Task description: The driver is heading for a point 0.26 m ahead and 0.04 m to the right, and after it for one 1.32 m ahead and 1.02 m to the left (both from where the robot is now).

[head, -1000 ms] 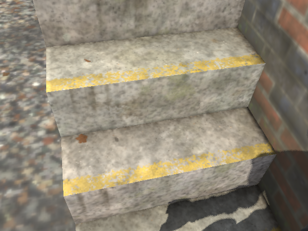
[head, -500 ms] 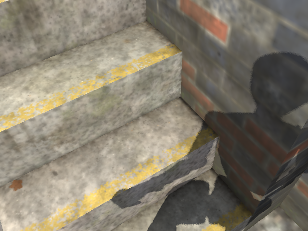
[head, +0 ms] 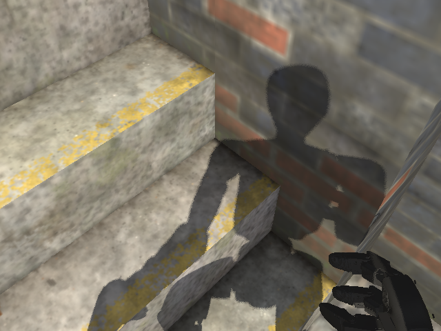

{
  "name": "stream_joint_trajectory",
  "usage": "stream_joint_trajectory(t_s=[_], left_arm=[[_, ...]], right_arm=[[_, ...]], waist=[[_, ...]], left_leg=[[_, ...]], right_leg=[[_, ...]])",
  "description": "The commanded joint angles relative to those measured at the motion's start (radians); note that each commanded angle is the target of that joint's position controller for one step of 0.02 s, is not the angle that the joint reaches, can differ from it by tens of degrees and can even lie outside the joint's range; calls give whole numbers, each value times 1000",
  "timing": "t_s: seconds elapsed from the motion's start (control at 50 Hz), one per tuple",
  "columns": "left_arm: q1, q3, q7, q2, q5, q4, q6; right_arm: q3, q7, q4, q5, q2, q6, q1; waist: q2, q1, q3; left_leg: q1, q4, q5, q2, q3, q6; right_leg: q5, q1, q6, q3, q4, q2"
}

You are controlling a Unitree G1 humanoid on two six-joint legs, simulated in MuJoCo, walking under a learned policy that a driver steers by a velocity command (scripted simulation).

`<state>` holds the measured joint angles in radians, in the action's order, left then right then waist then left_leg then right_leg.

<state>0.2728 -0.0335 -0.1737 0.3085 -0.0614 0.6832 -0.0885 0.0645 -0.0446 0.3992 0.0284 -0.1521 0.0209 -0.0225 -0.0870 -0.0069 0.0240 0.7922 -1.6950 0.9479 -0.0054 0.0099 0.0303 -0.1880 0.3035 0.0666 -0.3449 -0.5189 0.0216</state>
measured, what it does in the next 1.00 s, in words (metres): walks backwards: right foot 0.21 m lower, then left foot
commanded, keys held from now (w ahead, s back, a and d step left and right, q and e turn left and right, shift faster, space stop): w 1.00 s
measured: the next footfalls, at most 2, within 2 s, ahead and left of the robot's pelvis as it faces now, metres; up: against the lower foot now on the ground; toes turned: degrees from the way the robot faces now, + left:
right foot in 0.40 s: -0.08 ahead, -0.17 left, +0.00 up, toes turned -1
left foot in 0.76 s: -0.17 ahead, +0.03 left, +0.00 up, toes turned -1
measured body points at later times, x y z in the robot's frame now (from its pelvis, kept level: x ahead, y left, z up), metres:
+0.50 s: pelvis -0.12 -0.07 -0.04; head -0.13 -0.11 +0.41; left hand -0.17 +0.21 -0.15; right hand +0.12 -0.28 -0.10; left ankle -0.11 +0.09 -0.48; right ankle -0.12 -0.17 -0.74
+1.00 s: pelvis -0.18 -0.08 -0.01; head -0.17 -0.08 +0.44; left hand -0.05 +0.17 -0.12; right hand -0.07 -0.31 -0.13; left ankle -0.21 +0.03 -0.74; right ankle -0.12 -0.17 -0.74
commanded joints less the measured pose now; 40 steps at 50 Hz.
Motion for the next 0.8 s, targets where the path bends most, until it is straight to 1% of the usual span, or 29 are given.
stream_joint_trajectory(t_s=[0.02,0.04,0.06,0.08,0.1,0.12,0.16,0.2,0.22,0.26,0.28,0.32,0.36,0.4,0.42,0.44,0.46,0.48,0.5,0.52,0.54,0.56,0.58,0.64,0.68,0.72,0.76,0.78,0.8], left_arm=[[-145,-61,20,133,13,-171,-13],[-272,-50,42,132,46,-186,11],[-116,-67,65,83,50,-186,27],[-28,-56,62,82,41,-145,9],[55,-61,47,102,65,-101,-18],[105,-66,37,116,92,-69,-43],[145,-62,58,119,83,-70,-69],[107,-47,65,120,75,-111,-80],[85,-37,78,125,73,-142,-80],[37,-22,96,126,64,-172,-75],[59,-14,108,112,60,-175,-66],[135,-8,125,91,51,-123,-51],[303,-8,147,50,49,-9,-38],[434,12,175,-37,65,106,-35],[408,35,196,-32,107,115,-21],[131,46,217,59,110,3,4],[-1,-19,213,317,94,-44,-9],[-148,-51,185,393,82,-87,-2],[-197,-12,138,261,90,-101,12],[-168,12,95,192,94,-86,30],[-118,29,62,135,100,-71,42],[-55,28,40,99,98,-53,55],[12,24,30,65,95,-38,61],[95,8,36,14,69,-23,57],[132,-9,50,25,69,-26,38],[142,-22,62,25,50,-24,35],[143,-26,84,-4,68,-16,45],[96,-29,92,-30,77,-31,54],[24,-30,99,-32,95,-44,63]], right_arm=[[-90,5,-74,-3,-245,-61,-128],[-103,-9,13,29,-211,-69,-327],[-107,6,-19,63,-239,-93,-216],[-84,8,-66,48,-136,-85,-40],[-74,2,-65,20,-72,-71,43],[-76,-11,-49,5,-72,-60,63],[-63,-28,-38,4,-69,-59,110],[-51,-40,-41,0,-40,-61,104],[-56,-50,-39,-11,-54,-58,87],[-77,-59,-36,-7,-92,-46,28],[-83,-64,-36,-10,-110,-41,25],[-87,-65,-39,-18,-120,-41,24],[-86,-53,-30,-19,-112,-50,33],[-73,-38,-8,-41,-22,-42,22],[-61,-22,-9,-56,76,-18,52],[-84,-5,40,-97,21,-4,-158],[-97,-13,50,-99,-12,11,-286],[-92,-19,-2,-94,-82,9,-159],[-123,-43,-3,-69,-196,18,-10],[-136,-52,-11,-56,-223,22,89],[-132,-53,-18,-40,-209,26,136],[-134,-45,-11,-22,-195,24,134],[-134,-37,12,-27,-182,20,115],[-117,0,93,-53,-101,8,37],[-122,22,180,-47,-97,6,-87],[-124,33,249,-26,-97,-7,-166],[-115,30,281,-3,-104,-24,-237],[-122,30,301,2,-130,-40,-248],[-115,33,285,-4,-106,-60,-200]], waist=[[515,-134,-327],[755,-263,-243],[722,-55,-242],[607,17,-161],[491,74,-119],[337,101,-138],[160,152,-80],[133,133,-56],[164,116,-40],[209,63,-68],[228,71,-80],[207,57,-104],[175,78,-120],[70,97,-86],[-129,79,-79],[-103,-96,0],[-129,-188,-47],[-165,-156,115],[-64,-75,186],[3,-17,196],[-18,18,135],[-70,38,72],[-83,54,29],[-100,72,25],[-63,86,45],[31,77,90],[100,71,31],[182,66,8],[183,51,-6]], left_leg=[[-680,821,-686,-164,-287,-103],[-528,1127,-694,-262,-743,-235],[-428,1078,-931,-377,-850,-268],[-289,954,-980,-338,-691,-218],[-222,798,-937,-259,-462,-141],[-189,720,-848,-209,-323,-95],[-16,713,-616,-176,-263,-116],[-57,621,-627,-162,-224,-123],[-96,573,-666,-160,-226,-128],[-206,540,-709,-185,-242,-133],[-200,554,-726,-196,-240,-132],[-136,528,-723,-216,-266,-134],[-13,462,-651,-212,-218,-115],[37,49,-405,-77,10,-42],[216,-519,-18,86,107,19],[153,-683,-267,156,-79,16],[94,-715,-332,128,-102,50],[44,-447,-488,35,-130,50],[28,-412,-625,24,-127,62],[50,-228,-708,8,-167,73],[57,-37,-742,-11,-193,87],[19,112,-768,-23,-187,92],[-45,268,-743,-33,-172,92],[-297,765,-424,-26,-44,69],[-430,1004,-330,27,51,20],[-531,1297,-544,30,66,-49],[-684,1353,-644,-55,-54,-100],[-573,1266,-644,-107,-115,-138],[-489,1310,-646,-120,-140,-153]], right_leg=[[587,235,-31,130,-400,-115],[-399,428,-55,4,-743,-255],[-531,468,-38,-83,-1098,-322],[-528,466,-9,-14,-1190,-294],[-394,440,15,83,-1236,-255],[-235,393,37,169,-1285,-203],[-47,283,41,248,-1383,-173],[1,309,24,221,-1277,-139],[-15,326,20,183,-1162,-119],[-4,341,9,168,-815,-53],[11,281,-6,214,-629,-12],[71,93,-54,288,-312,50],[269,-170,-98,395,-134,41],[194,-227,-178,401,60,27],[366,-222,-218,284,-97,55],[564,138,-176,147,-55,124],[180,265,-211,-73,153,300],[-555,448,-233,-235,396,343],[-644,449,-225,-289,423,318],[-583,346,-231,-275,361,321],[-536,178,-242,-220,303,299],[-510,42,-253,-172,274,279],[-508,-42,-244,-139,268,249],[-488,-71,-213,-41,281,182],[-473,-41,-206,-15,287,179],[-456,-15,-181,0,273,160],[-287,51,-136,63,189,108],[-167,-1,-92,191,172,38],[-60,-90,-75,217,131,17]])
Keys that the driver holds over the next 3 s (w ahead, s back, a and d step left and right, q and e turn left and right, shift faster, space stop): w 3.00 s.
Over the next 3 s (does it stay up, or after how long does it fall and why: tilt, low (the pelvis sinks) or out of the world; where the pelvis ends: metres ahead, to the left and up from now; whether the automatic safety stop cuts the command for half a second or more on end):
stays up -0.16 -0.03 0.00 its command is cut before an obstacle from the start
